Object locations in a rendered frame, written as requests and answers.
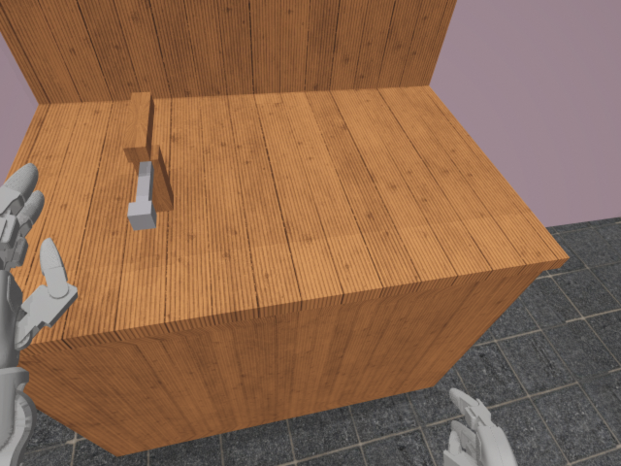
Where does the tap lever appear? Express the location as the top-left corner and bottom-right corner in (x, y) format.
(127, 161), (157, 231)

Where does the counter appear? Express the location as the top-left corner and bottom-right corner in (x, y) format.
(0, 0), (569, 457)

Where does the right robot hand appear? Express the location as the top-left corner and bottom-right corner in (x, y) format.
(443, 387), (518, 466)

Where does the left robot forearm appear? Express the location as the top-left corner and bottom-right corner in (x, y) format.
(0, 367), (37, 466)

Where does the left robot hand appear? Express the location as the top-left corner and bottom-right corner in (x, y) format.
(0, 163), (78, 369)

